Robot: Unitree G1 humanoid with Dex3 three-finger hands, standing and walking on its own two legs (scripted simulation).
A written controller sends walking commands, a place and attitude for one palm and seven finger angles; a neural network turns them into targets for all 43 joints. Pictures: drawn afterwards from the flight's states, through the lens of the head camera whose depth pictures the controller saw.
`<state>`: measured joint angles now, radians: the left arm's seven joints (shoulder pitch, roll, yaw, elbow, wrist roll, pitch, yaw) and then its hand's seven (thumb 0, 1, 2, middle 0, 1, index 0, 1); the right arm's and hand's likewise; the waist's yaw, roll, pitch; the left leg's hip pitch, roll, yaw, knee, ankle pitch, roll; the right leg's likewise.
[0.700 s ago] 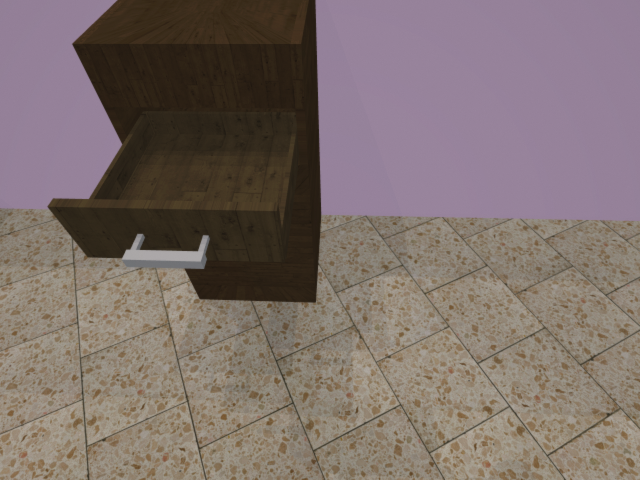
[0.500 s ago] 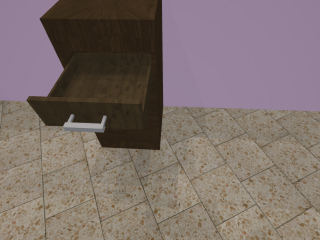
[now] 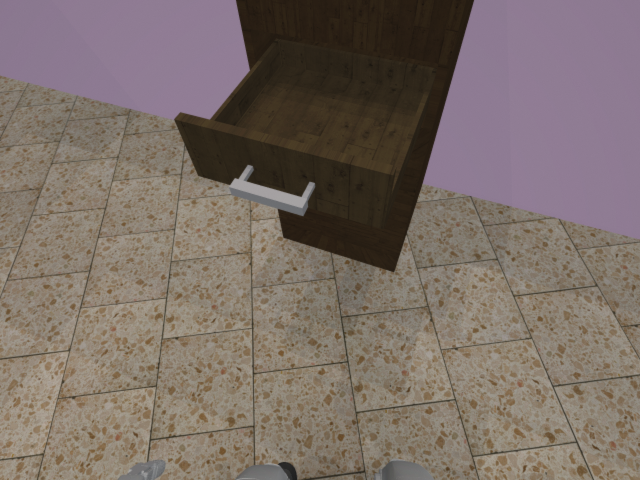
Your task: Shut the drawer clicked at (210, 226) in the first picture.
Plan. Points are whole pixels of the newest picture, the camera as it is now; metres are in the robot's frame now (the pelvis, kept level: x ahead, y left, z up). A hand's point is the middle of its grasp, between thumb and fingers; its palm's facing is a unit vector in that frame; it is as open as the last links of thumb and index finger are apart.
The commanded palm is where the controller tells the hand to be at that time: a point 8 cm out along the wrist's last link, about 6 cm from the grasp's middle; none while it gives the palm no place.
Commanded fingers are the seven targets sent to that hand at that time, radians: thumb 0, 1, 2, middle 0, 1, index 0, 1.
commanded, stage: stand and wait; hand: left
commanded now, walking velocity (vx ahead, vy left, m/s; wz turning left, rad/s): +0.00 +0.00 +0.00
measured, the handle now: (273, 188) +0.56 +0.11 -0.04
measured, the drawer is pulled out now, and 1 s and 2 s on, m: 0.30 0.30 0.30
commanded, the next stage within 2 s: look at it before walking up in 0.54 s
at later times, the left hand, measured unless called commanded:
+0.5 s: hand out of the picture +0.00 +0.14 -0.17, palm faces +0.12 -0.98 -0.17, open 7.4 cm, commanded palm none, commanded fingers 0.00 0.90 0.90 -0.20 -0.30 -0.20 -0.30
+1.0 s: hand out of the picture +0.05 +0.16 -0.16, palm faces +0.05 -0.97 -0.22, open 7.4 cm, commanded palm none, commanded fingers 0.00 0.90 0.90 -0.20 -0.30 -0.20 -0.30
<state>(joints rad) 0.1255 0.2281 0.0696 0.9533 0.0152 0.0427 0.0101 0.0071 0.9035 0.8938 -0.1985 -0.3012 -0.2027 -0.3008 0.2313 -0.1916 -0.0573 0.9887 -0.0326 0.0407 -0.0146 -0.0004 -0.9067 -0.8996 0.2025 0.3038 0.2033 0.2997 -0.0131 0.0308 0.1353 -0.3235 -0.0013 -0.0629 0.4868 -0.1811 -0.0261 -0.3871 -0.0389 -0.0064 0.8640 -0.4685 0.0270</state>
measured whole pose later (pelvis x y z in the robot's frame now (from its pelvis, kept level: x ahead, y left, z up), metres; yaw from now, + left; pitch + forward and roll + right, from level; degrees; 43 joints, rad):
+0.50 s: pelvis +0.01 -0.03 +0.01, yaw +3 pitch -1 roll +0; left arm 0.24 0.14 0.02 1.11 0.01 0.02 0.02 0.01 0.90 0.89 -0.20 -0.30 -0.20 -0.30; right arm 0.14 -0.16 -0.03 1.05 -0.01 0.02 -0.03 0.00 -0.91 -0.90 0.20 0.30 0.20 0.30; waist 0.03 -0.01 0.09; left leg -0.16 0.04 0.00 0.45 -0.27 -0.04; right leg -0.16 0.01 -0.06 0.45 -0.28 -0.02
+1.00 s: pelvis +0.01 -0.03 +0.01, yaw +2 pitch -1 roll +0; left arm 0.18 0.17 0.02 1.12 0.00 0.00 0.02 0.00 0.90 0.89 -0.20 -0.30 -0.20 -0.30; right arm 0.30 -0.14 -0.01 1.15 -0.01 0.01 -0.04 0.00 -0.91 -0.90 0.20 0.30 0.20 0.30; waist -0.02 0.02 0.07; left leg -0.11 0.04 0.02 0.36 -0.23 -0.03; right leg -0.12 0.01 -0.04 0.37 -0.24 -0.02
